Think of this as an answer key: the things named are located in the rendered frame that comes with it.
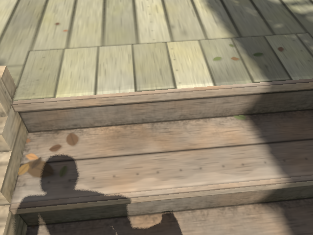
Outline stairs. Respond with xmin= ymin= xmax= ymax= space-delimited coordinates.
xmin=10 ymin=89 xmax=313 ymax=235

